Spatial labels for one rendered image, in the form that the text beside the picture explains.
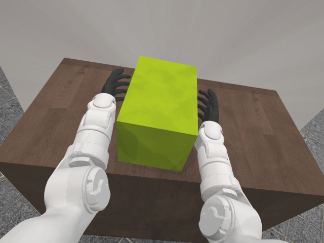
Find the right robot upper arm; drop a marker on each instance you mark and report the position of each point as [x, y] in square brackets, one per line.
[225, 220]

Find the robot right forearm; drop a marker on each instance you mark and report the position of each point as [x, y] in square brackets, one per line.
[214, 165]

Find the right robot hand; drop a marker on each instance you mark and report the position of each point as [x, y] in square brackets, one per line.
[211, 110]

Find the pedestal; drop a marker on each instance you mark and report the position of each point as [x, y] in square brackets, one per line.
[274, 166]

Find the left robot upper arm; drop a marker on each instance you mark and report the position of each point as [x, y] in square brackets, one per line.
[73, 197]

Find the carton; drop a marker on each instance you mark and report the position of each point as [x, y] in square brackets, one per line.
[157, 125]

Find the robot left forearm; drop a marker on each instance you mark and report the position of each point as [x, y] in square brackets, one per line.
[93, 137]

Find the left robot hand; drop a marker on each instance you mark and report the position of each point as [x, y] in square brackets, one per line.
[112, 83]

